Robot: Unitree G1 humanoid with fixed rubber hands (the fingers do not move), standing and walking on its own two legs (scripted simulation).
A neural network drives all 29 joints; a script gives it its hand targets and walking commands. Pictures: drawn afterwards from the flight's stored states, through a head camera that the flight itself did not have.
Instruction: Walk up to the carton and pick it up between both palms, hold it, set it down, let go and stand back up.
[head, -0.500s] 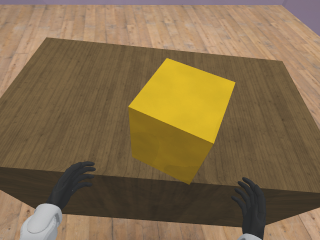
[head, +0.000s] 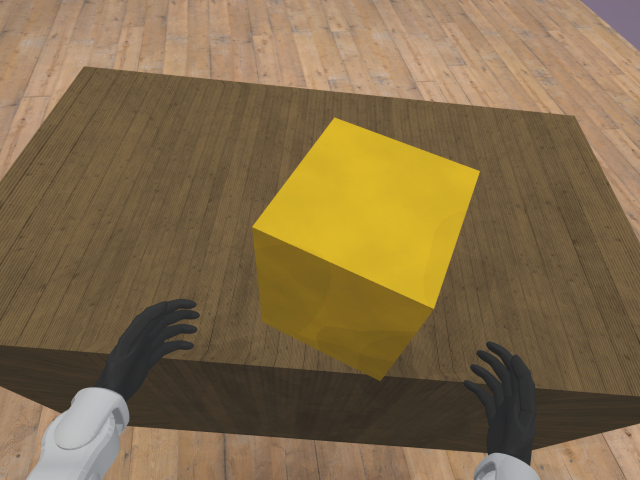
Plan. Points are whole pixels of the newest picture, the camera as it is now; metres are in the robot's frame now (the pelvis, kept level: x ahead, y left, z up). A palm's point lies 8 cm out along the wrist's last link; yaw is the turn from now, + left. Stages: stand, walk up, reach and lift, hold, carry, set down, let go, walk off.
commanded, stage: reach and lift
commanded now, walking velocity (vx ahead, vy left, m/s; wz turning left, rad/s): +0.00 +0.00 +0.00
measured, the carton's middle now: (358, 255) +0.40 -0.03 +0.01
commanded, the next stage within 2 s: none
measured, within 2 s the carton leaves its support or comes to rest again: neither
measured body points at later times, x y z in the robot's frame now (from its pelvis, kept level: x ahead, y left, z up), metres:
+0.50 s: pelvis +0.01 +0.00 +0.00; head +0.05 +0.03 +0.45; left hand +0.30 +0.21 +0.05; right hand +0.22 -0.18 +0.05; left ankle -0.02 +0.11 -0.74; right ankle -0.02 -0.14 -0.74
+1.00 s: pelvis +0.00 +0.00 +0.00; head +0.03 +0.03 +0.45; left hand +0.37 +0.18 +0.10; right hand +0.27 -0.19 +0.09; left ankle -0.02 +0.11 -0.74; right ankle -0.02 -0.14 -0.74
